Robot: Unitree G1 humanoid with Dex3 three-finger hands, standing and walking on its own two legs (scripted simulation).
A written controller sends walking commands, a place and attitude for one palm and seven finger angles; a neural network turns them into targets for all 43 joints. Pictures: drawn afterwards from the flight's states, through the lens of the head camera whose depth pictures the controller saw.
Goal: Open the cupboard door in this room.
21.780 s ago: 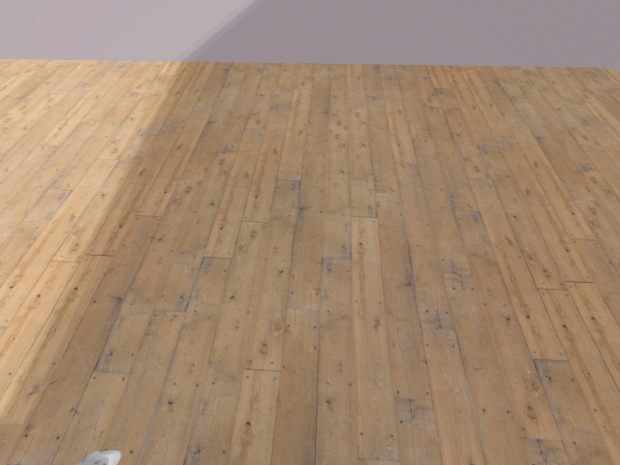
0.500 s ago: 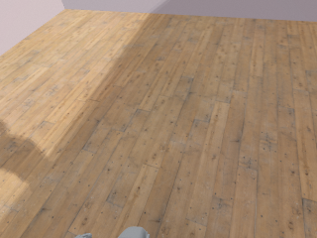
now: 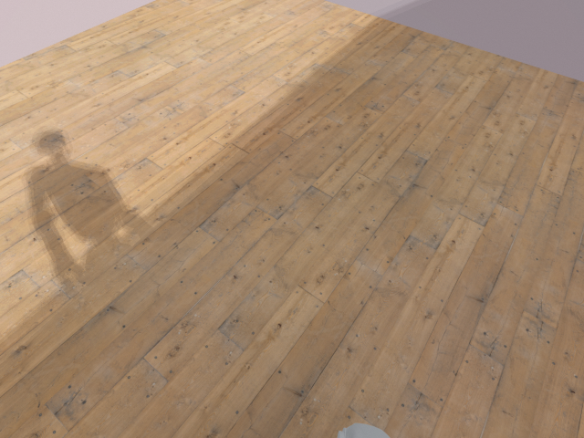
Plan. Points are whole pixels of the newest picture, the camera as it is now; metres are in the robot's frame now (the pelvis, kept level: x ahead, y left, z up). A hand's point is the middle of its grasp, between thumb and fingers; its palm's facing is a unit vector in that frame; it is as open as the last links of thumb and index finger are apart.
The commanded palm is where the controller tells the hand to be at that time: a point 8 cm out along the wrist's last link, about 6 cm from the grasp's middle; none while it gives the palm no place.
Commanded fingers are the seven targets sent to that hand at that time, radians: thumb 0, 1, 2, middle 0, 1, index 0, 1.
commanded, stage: turn or walk to find it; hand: left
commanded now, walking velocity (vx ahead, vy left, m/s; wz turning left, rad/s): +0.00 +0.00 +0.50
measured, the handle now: out of the picture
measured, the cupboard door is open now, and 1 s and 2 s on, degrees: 0 0 0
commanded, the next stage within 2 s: none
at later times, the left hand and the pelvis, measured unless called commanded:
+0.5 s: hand out of the picture +0.01 +0.15 -0.15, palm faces +0.27 -0.92 -0.26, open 7.4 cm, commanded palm none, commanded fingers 0.00 0.90 0.90 -0.20 -0.30 -0.20 -0.30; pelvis +0.00 -0.05 +0.00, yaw +16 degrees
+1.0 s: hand out of the picture -0.04 +0.20 -0.16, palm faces +0.50 -0.82 -0.27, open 7.4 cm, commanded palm none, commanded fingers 0.00 0.90 0.90 -0.20 -0.30 -0.20 -0.30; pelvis -0.02 -0.03 +0.00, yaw +30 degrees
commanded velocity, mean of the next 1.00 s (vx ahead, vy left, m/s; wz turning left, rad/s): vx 0.00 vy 0.00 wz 0.50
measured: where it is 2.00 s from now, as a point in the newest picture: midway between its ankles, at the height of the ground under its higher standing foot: outside the picture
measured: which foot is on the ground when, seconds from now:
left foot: down 0.00-0.22, up 0.24-0.66, down 0.68-1.00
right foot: up 0.00-0.20, down 0.22-0.68, up 0.70-1.00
